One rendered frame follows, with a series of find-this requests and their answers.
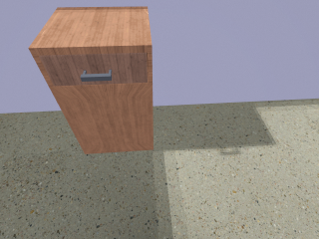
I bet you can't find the drawer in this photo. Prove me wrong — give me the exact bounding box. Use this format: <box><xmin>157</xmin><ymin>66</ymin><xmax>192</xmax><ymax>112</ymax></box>
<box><xmin>39</xmin><ymin>52</ymin><xmax>148</xmax><ymax>87</ymax></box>

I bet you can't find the handle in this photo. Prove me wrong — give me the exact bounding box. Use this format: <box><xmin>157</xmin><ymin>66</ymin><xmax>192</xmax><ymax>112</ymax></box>
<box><xmin>80</xmin><ymin>69</ymin><xmax>112</xmax><ymax>82</ymax></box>

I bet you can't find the cabinet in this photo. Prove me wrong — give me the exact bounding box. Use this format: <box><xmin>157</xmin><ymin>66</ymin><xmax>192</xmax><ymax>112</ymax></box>
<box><xmin>28</xmin><ymin>6</ymin><xmax>154</xmax><ymax>154</ymax></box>

